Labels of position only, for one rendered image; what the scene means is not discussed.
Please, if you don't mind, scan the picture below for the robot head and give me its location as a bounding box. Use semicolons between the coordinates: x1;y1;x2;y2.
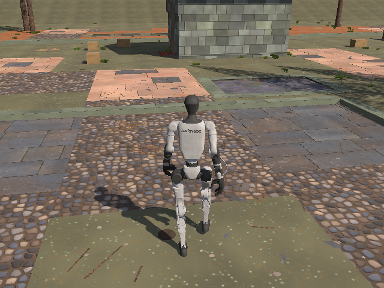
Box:
182;95;202;124

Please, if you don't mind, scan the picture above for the left robot forearm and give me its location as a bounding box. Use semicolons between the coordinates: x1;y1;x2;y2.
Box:
163;144;172;166

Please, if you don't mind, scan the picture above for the left robot upper arm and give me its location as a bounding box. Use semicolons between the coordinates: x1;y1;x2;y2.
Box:
166;121;179;153

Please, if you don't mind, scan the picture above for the right robot upper arm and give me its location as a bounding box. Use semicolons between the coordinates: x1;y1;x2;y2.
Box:
204;121;218;155

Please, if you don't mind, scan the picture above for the right robot hand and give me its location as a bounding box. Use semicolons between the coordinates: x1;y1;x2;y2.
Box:
210;178;224;196

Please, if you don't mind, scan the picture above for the left robot hand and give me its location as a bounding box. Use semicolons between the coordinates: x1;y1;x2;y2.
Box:
163;164;177;176

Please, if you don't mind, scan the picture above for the right robot forearm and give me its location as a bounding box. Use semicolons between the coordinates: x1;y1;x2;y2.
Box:
212;147;223;179

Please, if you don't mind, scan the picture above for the robot right shin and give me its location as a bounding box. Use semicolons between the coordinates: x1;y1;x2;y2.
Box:
202;188;211;225

